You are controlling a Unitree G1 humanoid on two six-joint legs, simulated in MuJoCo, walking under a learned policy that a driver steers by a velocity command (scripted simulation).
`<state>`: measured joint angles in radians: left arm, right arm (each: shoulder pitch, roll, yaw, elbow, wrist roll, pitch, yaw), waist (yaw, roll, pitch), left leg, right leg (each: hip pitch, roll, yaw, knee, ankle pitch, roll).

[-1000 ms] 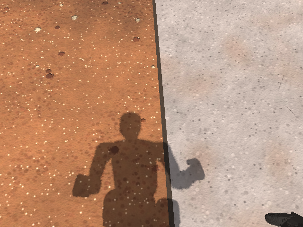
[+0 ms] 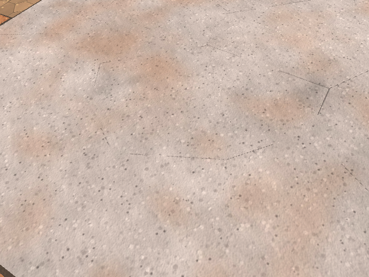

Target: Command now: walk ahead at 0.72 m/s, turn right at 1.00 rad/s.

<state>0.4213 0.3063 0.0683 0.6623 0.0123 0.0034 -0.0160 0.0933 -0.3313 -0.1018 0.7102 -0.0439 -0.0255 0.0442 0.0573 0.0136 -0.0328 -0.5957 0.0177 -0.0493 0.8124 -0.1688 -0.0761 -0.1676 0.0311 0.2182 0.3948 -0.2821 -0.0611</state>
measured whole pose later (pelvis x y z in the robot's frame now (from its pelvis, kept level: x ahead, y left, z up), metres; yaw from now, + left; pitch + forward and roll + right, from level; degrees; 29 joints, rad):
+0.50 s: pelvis +0.31 -0.01 -0.02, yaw -11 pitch +4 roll -1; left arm -0.07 0.28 -0.01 0.57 0.05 -0.05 -0.08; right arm 0.63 -0.26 -0.04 0.95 -0.01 -0.08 0.02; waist -0.16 -0.03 0.01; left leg 0.14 0.02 -0.03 0.21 -0.40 0.01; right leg -0.62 0.01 -0.01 0.66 -0.17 -0.05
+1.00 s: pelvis +0.76 -0.03 -0.06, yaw +13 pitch +1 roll -2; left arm 0.48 0.26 0.03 0.90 0.04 -0.06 0.02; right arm 0.03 -0.32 -0.03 0.68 -0.01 -0.02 0.07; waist 0.02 0.03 0.04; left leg -0.57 -0.07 0.15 0.72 -0.20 0.21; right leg 0.16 -0.04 -0.26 0.80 -0.37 0.03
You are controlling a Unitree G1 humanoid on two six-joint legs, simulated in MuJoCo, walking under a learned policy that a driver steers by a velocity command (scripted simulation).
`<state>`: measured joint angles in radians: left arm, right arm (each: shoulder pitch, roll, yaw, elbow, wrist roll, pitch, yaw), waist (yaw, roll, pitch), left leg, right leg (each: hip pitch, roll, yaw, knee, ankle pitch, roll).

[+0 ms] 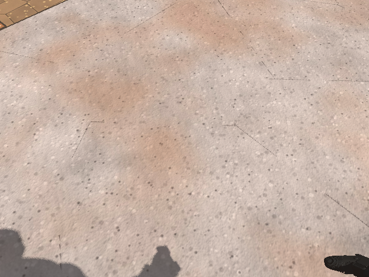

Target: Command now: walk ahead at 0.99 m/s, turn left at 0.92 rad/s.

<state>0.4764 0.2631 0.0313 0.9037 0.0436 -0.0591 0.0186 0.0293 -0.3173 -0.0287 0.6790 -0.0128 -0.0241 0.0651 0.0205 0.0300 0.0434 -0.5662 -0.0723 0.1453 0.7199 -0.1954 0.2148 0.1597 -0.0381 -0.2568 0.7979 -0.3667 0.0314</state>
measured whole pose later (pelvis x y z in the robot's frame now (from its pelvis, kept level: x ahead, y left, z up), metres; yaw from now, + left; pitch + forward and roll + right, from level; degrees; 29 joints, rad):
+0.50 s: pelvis +0.49 -0.01 +0.02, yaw +10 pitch +0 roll -1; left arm 0.20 0.31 0.04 0.75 0.03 -0.06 -0.02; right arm 0.33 -0.32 -0.04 0.85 -0.03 -0.08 -0.01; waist -0.01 0.02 0.06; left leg -0.15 -0.10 -0.05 1.26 -0.34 0.07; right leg -0.45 0.09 -0.06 0.60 -0.16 -0.09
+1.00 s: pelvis +0.79 +0.05 +0.04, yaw +6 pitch +1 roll +0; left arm 0.21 0.28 0.03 0.83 -0.01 0.00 0.03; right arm 0.10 -0.23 0.00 0.76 -0.03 -0.05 0.02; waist 0.00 -0.02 0.05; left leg -0.42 -0.08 -0.01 0.46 -0.06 0.07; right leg -0.42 0.01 0.08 1.05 -0.53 0.07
